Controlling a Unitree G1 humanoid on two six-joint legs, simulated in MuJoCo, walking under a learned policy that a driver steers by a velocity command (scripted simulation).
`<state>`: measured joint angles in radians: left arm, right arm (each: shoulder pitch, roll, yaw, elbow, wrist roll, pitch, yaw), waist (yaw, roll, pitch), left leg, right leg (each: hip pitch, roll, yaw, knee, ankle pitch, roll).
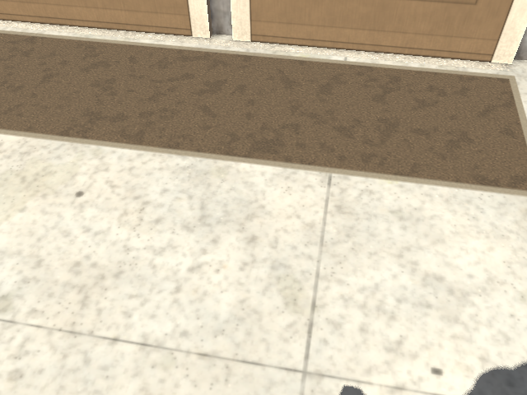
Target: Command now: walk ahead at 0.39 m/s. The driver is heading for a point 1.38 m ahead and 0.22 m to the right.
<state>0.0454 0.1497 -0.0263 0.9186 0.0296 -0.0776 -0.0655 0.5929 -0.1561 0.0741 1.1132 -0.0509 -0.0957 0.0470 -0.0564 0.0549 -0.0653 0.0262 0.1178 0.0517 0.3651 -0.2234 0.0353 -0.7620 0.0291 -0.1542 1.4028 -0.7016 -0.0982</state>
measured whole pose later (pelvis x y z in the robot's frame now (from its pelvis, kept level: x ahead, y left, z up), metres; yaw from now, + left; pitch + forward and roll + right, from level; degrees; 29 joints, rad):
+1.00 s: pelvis +0.48 +0.02 +0.14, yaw -3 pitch +2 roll +3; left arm -0.07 0.17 0.04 0.85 -0.02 -0.09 0.00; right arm 0.46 -0.14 -0.05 1.05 0.01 -0.08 -0.02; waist -0.09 -0.04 0.02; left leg 0.01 -0.06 0.09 0.26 -0.30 0.03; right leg -0.64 -0.05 0.03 0.58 0.07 -0.05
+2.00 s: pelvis +0.71 -0.03 +0.15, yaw -3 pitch +2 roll +0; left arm 0.41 0.16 0.03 1.10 0.00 -0.09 0.01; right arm 0.10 -0.23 -0.09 0.95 0.02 -0.08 -0.02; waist 0.06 0.02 -0.04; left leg -0.68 0.11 0.00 0.90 -0.08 0.05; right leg -0.07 0.04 -0.04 0.26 -0.23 -0.06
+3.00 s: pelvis +1.21 -0.11 +0.14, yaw -30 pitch +2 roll +0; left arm 0.24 0.25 0.08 0.84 0.00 -0.08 -0.01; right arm 0.10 -0.29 -0.07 0.83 -0.01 -0.11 -0.02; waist 0.02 0.02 0.06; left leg -0.60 0.11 -0.04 1.12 -0.31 -0.02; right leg -0.26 0.10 0.02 0.38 -0.15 -0.10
